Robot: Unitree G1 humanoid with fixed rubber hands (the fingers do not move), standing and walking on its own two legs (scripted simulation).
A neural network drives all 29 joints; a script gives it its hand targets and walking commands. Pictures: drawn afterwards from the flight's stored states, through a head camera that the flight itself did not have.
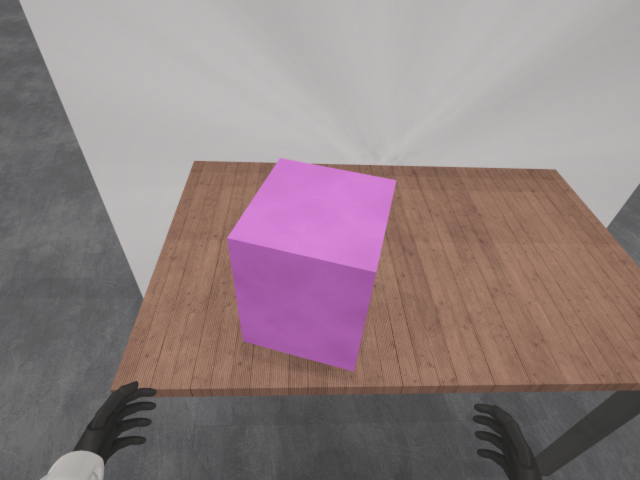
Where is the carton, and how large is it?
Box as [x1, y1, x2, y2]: [227, 158, 395, 371]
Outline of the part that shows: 280,158 227,237 243,340 353,371 395,180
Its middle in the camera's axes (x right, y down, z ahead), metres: -0.01 +0.05 +0.66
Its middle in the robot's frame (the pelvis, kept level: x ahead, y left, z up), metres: +0.47 +0.02 -0.01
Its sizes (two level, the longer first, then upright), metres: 0.210 0.200 0.250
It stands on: a table, 0.64 m high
